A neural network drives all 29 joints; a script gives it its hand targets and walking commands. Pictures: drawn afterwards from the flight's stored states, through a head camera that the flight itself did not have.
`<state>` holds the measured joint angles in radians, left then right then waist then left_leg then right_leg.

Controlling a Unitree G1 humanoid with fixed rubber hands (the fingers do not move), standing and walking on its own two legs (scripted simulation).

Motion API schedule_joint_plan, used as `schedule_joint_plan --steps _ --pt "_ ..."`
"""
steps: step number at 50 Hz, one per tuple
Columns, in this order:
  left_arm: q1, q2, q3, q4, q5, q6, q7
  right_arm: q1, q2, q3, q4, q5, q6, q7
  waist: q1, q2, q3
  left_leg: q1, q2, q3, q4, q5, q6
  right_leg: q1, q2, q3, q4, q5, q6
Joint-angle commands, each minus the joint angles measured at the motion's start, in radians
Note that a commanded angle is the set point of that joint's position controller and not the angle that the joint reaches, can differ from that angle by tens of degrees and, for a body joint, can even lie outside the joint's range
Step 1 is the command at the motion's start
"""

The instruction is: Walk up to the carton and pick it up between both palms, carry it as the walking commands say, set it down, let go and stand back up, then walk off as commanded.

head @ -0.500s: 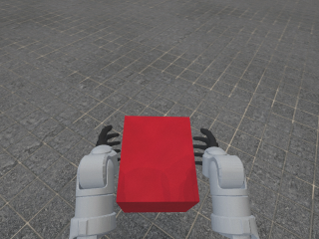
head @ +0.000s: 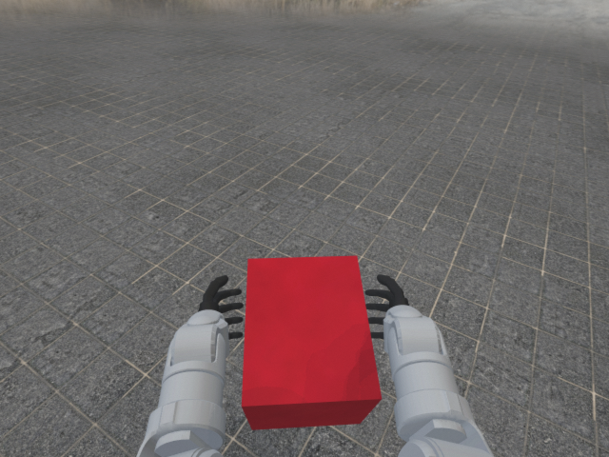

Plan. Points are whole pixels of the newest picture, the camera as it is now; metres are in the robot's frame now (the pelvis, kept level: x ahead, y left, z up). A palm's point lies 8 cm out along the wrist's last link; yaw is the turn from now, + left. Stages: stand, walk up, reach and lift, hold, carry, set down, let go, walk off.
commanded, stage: set down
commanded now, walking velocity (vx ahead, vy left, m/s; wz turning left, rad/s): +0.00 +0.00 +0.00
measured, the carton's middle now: (304, 342) +0.34 -0.01 -0.05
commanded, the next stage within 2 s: none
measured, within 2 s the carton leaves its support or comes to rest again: neither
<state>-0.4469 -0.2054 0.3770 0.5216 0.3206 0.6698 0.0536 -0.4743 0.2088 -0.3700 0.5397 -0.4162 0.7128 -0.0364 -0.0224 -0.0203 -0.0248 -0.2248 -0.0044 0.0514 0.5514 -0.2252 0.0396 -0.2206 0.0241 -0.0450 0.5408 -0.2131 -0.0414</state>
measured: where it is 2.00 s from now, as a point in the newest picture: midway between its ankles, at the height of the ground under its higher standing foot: outside the picture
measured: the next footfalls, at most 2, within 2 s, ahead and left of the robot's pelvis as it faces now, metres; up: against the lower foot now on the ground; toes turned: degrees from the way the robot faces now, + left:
none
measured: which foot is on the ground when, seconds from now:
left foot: down 0.00-1.00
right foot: down 0.00-1.00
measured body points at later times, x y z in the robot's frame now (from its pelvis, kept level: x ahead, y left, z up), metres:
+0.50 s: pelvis +0.02 +0.01 +0.00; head +0.09 +0.02 +0.44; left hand +0.37 +0.14 -0.04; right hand +0.36 -0.14 -0.03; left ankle +0.06 +0.10 -0.73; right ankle +0.06 -0.09 -0.73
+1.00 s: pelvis -0.04 +0.00 -0.07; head +0.14 +0.01 +0.34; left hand +0.33 +0.12 -0.15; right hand +0.32 -0.14 -0.15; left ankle +0.06 +0.10 -0.73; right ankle +0.06 -0.09 -0.73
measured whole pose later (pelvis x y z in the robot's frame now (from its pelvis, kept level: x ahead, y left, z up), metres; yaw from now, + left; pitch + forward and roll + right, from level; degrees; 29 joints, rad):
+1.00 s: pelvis -0.04 +0.00 -0.07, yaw -1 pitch +18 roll +0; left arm -0.51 -0.21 0.37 0.61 0.30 0.05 0.18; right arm -0.50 0.16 -0.28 0.64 -0.15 0.05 -0.21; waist -0.02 -0.02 0.08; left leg -1.01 -0.01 0.05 0.99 -0.29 0.04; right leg -1.02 0.02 -0.03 0.98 -0.29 -0.04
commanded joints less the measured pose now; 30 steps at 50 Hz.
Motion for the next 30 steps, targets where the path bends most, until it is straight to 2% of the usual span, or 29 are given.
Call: schedule_joint_plan --steps 1,2,3,4,5,7,8,10,11,12,13,15,16,18,19,21,22,23,26,28,29,30 --pt "-0.726 -0.906 -0.293 0.156 -0.091 -0.084 -0.296 -0.694 1.016 0.254 0.117 0.227 -0.112 0.253 0.005 0.034 -0.089 0.032 -0.039 -0.162 -0.062 -0.235 0.041 0.005 -0.029 0.227 -0.149 -0.346 -0.011" --pt "-0.743 -0.91 -0.306 0.145 -0.098 -0.1 -0.3 -0.709 1.046 0.271 0.117 0.234 -0.128 0.247 0.017 0.004 -0.114 0.046 -0.044 -0.155 -0.044 -0.215 0.045 -0.006 -0.035 0.236 -0.159 -0.356 -0.003" --pt "-0.747 -0.903 -0.313 0.153 -0.099 -0.114 -0.303 -0.703 1.047 0.272 0.114 0.232 -0.144 0.239 0.011 0.001 -0.122 0.056 -0.046 -0.146 -0.026 -0.202 0.044 -0.014 -0.035 0.238 -0.167 -0.359 0.0" --pt "-0.71 -0.91 -0.319 0.164 -0.099 -0.122 -0.306 -0.696 1.061 0.296 0.104 0.241 -0.158 0.233 0.024 0.006 -0.132 0.042 -0.053 -0.14 -0.023 -0.186 0.048 -0.001 -0.032 0.23 -0.162 -0.336 0.004" --pt "-0.71 -0.901 -0.319 0.178 -0.087 -0.128 -0.307 -0.654 1.042 0.268 0.129 0.217 -0.166 0.225 -0.008 0.01 -0.112 0.056 -0.048 -0.147 -0.023 -0.181 0.048 -0.042 -0.024 0.216 -0.154 -0.317 0.004" --pt "-0.668 -0.892 -0.311 0.181 -0.069 -0.155 -0.303 -0.653 1.052 0.295 0.11 0.223 -0.194 0.216 0.022 0.016 -0.14 0.023 -0.052 -0.142 -0.021 -0.142 0.052 -0.004 -0.021 0.216 -0.141 -0.244 0.012" --pt "-0.655 -0.898 -0.329 0.167 -0.07 -0.168 -0.301 -0.63 1.066 0.324 0.11 0.227 -0.21 0.216 0.026 0.009 -0.162 0.033 -0.049 -0.144 -0.01 -0.123 0.052 -0.02 -0.021 0.22 -0.132 -0.219 0.014" --pt "-0.57 -0.901 -0.363 0.167 -0.061 -0.19 -0.292 -0.542 1.036 0.329 0.096 0.216 -0.236 0.207 -0.001 0.038 -0.16 -0.008 -0.048 -0.154 -0.03 -0.042 0.05 0.004 0.007 0.177 -0.082 -0.027 0.021" --pt "-0.52 -0.904 -0.37 0.164 -0.057 -0.198 -0.285 -0.484 1.026 0.34 0.105 0.217 -0.243 0.206 -0.001 0.037 -0.192 -0.002 -0.048 -0.162 -0.031 0.021 0.049 -0.001 0.015 0.164 -0.061 0.059 0.021" --pt "-0.497 -0.904 -0.375 0.157 -0.052 -0.21 -0.28 -0.475 1.016 0.35 0.084 0.219 -0.258 0.202 0.011 0.062 -0.22 -0.025 -0.05 -0.161 -0.03 0.057 0.045 0.027 0.016 0.164 -0.039 0.115 0.019" --pt "-0.499 -0.887 -0.39 0.138 -0.057 -0.226 -0.273 -0.444 1.014 0.353 0.095 0.222 -0.268 0.197 0.001 0.05 -0.244 -0.026 -0.052 -0.164 -0.019 0.09 0.046 0.022 0.02 0.162 -0.025 0.155 0.022" --pt "-0.437 -0.893 -0.412 0.138 -0.054 -0.249 -0.26 -0.39 0.996 0.373 0.071 0.226 -0.296 0.191 0.005 0.063 -0.285 -0.046 -0.057 -0.17 -0.007 0.195 0.037 0.031 0.031 0.165 -0.002 0.277 0.021" --pt "-0.429 -0.884 -0.411 0.136 -0.052 -0.263 -0.252 -0.387 0.986 0.376 0.076 0.227 -0.31 0.191 0.016 0.067 -0.31 -0.035 -0.058 -0.172 0.0 0.211 0.035 0.017 0.031 0.161 0.013 0.284 0.021" --pt "-0.376 -0.892 -0.432 0.146 -0.061 -0.292 -0.242 -0.343 0.963 0.384 0.069 0.221 -0.34 0.186 0.004 0.063 -0.353 -0.041 -0.064 -0.183 0.011 0.293 0.031 0.016 0.041 0.161 0.03 0.359 0.024" --pt "-0.356 -0.882 -0.434 0.17 -0.059 -0.3 -0.24 -0.343 0.951 0.366 0.069 0.212 -0.355 0.18 -0.013 0.049 -0.353 -0.044 -0.064 -0.188 0.017 0.293 0.031 -0.009 0.042 0.155 0.038 0.353 0.029" --pt "-0.315 -0.879 -0.442 0.177 -0.056 -0.332 -0.228 -0.295 0.922 0.38 0.081 0.207 -0.387 0.177 -0.008 0.054 -0.379 -0.051 -0.068 -0.195 0.032 0.359 0.027 -0.029 0.048 0.165 0.048 0.401 0.024" --pt "-0.298 -0.871 -0.444 0.173 -0.047 -0.346 -0.223 -0.28 0.909 0.379 0.078 0.198 -0.405 0.173 -0.006 0.079 -0.385 -0.068 -0.073 -0.194 0.038 0.378 0.019 -0.033 0.048 0.166 0.056 0.419 0.021" --pt "-0.285 -0.856 -0.437 0.191 -0.045 -0.366 -0.217 -0.298 0.888 0.386 0.066 0.202 -0.425 0.17 0.004 0.054 -0.395 -0.084 -0.073 -0.198 0.047 0.39 0.02 -0.047 0.051 0.166 0.069 0.429 0.023" --pt "-0.278 -0.848 -0.462 0.188 -0.045 -0.42 -0.199 -0.273 0.863 0.391 0.087 0.195 -0.481 0.165 -0.008 0.073 -0.42 -0.101 -0.075 -0.209 0.072 0.426 0.014 -0.095 0.052 0.169 0.092 0.448 0.017" --pt "-0.274 -0.82 -0.436 0.206 -0.026 -0.453 -0.188 -0.3 0.84 0.395 0.096 0.196 -0.513 0.163 0.022 0.059 -0.427 -0.128 -0.08 -0.207 0.092 0.396 0.014 -0.147 0.057 0.167 0.108 0.407 0.017" --pt "-0.276 -0.814 -0.445 0.206 -0.026 -0.471 -0.186 -0.279 0.824 0.396 0.094 0.192 -0.531 0.157 0.002 0.06 -0.424 -0.171 -0.083 -0.208 0.106 0.404 0.013 -0.148 0.055 0.173 0.116 0.444 0.016" --pt "-0.281 -0.813 -0.446 0.225 -0.025 -0.487 -0.182 -0.302 0.809 0.394 0.096 0.188 -0.55 0.154 0.003 0.056 -0.434 -0.185 -0.084 -0.214 0.121 0.388 0.012 -0.184 0.057 0.171 0.133 0.42 0.015"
